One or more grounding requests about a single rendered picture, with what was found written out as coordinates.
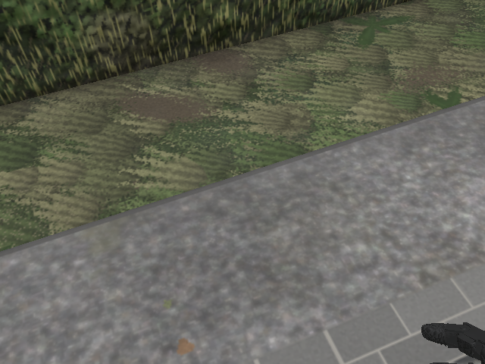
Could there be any robot right hand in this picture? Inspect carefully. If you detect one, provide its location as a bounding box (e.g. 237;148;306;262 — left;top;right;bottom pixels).
421;322;485;364

